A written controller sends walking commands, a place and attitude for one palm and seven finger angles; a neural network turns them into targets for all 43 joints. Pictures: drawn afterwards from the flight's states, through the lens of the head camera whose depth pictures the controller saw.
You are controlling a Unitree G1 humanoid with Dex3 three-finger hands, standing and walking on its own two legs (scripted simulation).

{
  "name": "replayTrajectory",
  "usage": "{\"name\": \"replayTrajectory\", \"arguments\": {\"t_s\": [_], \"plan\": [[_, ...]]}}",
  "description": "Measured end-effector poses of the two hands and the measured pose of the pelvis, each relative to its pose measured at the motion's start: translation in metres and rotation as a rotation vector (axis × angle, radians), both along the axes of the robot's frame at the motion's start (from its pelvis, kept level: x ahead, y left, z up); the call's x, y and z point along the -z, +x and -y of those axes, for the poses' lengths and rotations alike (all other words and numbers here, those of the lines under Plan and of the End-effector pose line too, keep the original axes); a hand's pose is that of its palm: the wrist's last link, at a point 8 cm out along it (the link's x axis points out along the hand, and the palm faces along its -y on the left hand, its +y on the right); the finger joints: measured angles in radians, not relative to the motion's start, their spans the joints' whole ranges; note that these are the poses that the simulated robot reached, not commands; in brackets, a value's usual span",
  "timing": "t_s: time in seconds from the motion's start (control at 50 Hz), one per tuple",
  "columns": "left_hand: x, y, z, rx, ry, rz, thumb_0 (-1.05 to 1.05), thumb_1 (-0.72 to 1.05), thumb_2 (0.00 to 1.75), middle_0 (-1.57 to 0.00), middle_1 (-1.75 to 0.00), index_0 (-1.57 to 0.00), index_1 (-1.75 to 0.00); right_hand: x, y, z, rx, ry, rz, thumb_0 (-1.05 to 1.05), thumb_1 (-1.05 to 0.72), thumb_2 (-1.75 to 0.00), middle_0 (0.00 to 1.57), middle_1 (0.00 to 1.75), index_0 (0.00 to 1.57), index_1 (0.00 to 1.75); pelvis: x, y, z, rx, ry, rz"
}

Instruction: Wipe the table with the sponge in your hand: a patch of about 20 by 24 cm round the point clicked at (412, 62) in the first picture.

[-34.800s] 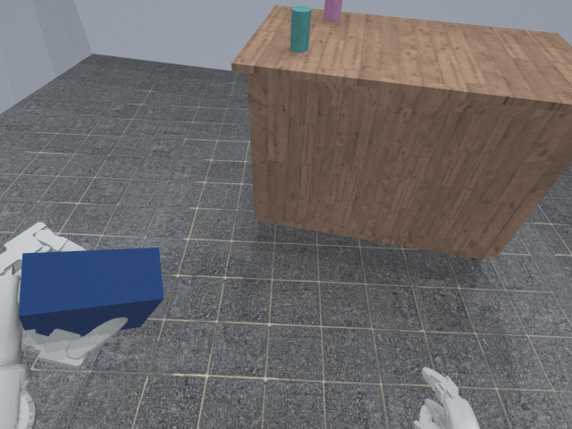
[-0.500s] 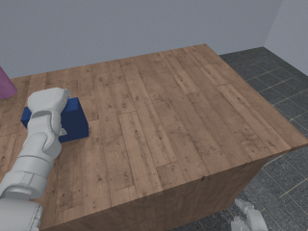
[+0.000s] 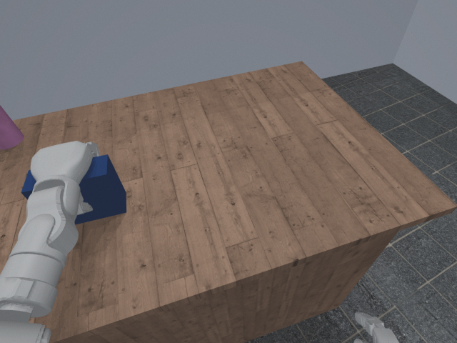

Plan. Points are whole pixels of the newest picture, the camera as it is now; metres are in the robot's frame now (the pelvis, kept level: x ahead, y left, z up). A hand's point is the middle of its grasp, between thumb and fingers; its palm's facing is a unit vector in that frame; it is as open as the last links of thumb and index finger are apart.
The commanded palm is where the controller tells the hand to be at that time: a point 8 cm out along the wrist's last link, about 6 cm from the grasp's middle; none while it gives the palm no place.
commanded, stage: wipe back along the first lane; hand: left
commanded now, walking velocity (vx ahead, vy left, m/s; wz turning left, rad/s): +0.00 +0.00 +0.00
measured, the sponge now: (84, 198) +0.34 +0.32 +0.07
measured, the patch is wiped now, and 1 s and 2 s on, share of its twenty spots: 0.95 0.95 0.95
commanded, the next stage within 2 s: lift the sponge slowly off the table in 1.36 s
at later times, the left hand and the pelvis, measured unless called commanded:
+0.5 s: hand (77, 205) +0.30 +0.29 +0.10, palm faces +0.02 -0.03 -1.00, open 9.4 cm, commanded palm +0.26 +0.29 +0.13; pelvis -0.01 -0.01 +0.00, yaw -1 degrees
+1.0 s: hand (70, 228) +0.25 +0.28 +0.10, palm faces +0.07 -0.05 -1.00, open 9.4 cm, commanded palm +0.21 +0.27 +0.13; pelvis -0.01 -0.01 +0.00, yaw -2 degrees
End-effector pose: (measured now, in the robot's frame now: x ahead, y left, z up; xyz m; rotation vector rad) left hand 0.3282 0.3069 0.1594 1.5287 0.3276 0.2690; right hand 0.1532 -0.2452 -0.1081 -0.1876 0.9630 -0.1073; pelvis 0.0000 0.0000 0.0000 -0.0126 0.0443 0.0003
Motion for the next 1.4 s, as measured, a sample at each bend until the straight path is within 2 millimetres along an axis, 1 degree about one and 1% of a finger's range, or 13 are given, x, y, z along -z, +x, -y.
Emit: {"name": "replayTrajectory", "arguments": {"t_s": [0.08,0.18,0.3,0.38,0.56,0.82,1.04,1.14,1.4], "plan": [[0.001,-0.009,0.003,-0.009,-0.006,0.013,-0.01,-0.47,1.11,-0.78,-1.43,-0.8,-1.41,-0.001,0.0,0.006,0.006,-0.002,0.009,0.01,-0.9,-0.9,0.2,0.29,0.2,0.3,0.0,-0.002,0.002,0.003,0.002,0.01],[0.001,-0.018,0.007,-0.021,-0.003,0.017,-0.02,-0.46,1.11,-0.78,-1.44,-0.8,-1.41,-0.006,0.009,0.007,0.001,0.002,0.049,0.01,-0.9,-0.9,0.2,0.29,0.2,0.3,0.001,-0.004,0.006,0.002,0.003,0.02],[0.001,-0.025,0.011,-0.029,-0.001,0.016,-0.02,-0.46,1.11,-0.78,-1.44,-0.8,-1.42,-0.014,0.023,0.004,-0.019,0.017,0.106,0.01,-0.9,-0.9,0.2,0.29,0.2,0.3,0.001,-0.007,0.009,0.0,0.004,0.026],[0.001,-0.033,0.016,-0.014,-0.002,0.03,-0.02,-0.46,1.11,-0.77,-1.44,-0.79,-1.42,-0.018,0.032,0.0,-0.033,0.033,0.14,0.01,-0.9,-0.9,0.2,0.29,0.2,0.3,0.002,-0.006,0.01,0.005,0.005,0.03],[0.003,-0.056,0.022,-0.013,0.002,0.06,-0.01,-0.46,1.1,-0.77,-1.44,-0.79,-1.42,-0.021,0.043,-0.007,-0.058,0.05,0.173,0.01,-0.9,-0.9,0.2,0.29,0.2,0.3,0.003,-0.007,0.012,0.009,0.006,0.041],[0.003,-0.071,0.026,-0.011,-0.008,0.073,0.0,-0.45,1.1,-0.77,-1.45,-0.79,-1.42,-0.023,0.045,-0.009,-0.059,0.052,0.198,0.01,-0.9,-0.9,0.2,0.29,0.2,0.3,0.004,-0.007,0.01,0.02,0.007,0.049],[0.002,-0.103,0.03,0.0,-0.023,0.109,0.01,-0.45,1.1,-0.76,-1.45,-0.79,-1.43,-0.025,0.051,-0.015,-0.07,0.059,0.221,0.01,-0.9,-0.9,0.2,0.29,0.2,0.3,0.004,-0.007,0.005,0.03,0.006,0.061],[0.002,-0.113,0.031,-0.011,-0.028,0.116,0.01,-0.45,1.1,-0.76,-1.45,-0.79,-1.43,-0.026,0.053,-0.02,-0.074,0.06,0.225,0.01,-0.9,-0.9,0.2,0.29,0.19,0.3,0.004,-0.009,0.004,0.029,0.006,0.067],[0.004,-0.129,0.04,-0.011,-0.03,0.12,0.02,-0.45,1.1,-0.76,-1.45,-0.78,-1.43,-0.026,0.049,-0.024,-0.078,0.069,0.238,0.01,-0.9,-0.9,0.2,0.29,0.17,0.28,0.004,-0.015,0.002,0.03,0.006,0.076]]}}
